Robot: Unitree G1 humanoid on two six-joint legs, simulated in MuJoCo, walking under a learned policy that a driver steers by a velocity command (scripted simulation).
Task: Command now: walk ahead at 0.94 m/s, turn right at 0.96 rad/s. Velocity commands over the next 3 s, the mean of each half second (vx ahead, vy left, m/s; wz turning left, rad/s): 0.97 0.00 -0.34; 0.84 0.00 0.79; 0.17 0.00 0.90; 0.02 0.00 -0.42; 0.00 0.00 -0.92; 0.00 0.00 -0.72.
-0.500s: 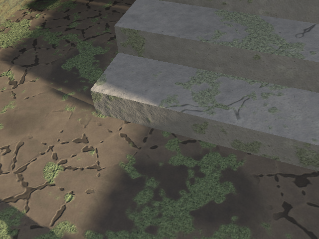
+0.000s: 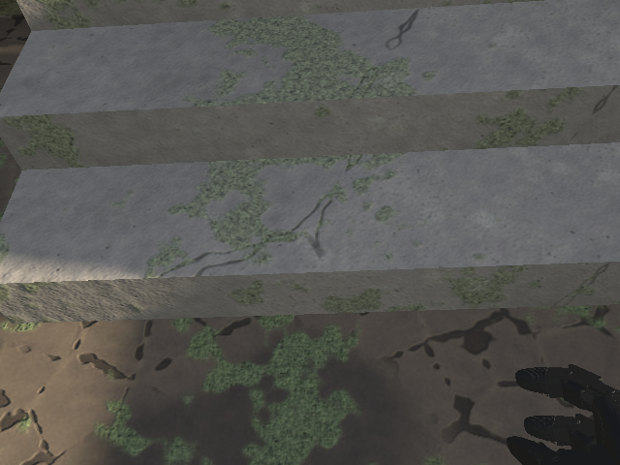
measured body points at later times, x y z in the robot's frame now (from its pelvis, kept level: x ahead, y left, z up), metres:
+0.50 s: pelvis +0.41 -0.07 -0.01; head +0.45 -0.09 +0.44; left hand +0.70 +0.09 -0.07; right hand +0.29 -0.31 -0.14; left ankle +0.19 +0.13 -0.64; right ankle +0.50 -0.18 -0.72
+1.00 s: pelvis +0.81 -0.04 +0.02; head +0.87 -0.05 +0.47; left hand +0.81 +0.21 -0.11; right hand +1.10 -0.18 -0.06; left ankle +0.94 +0.00 -0.55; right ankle +0.58 -0.22 -0.53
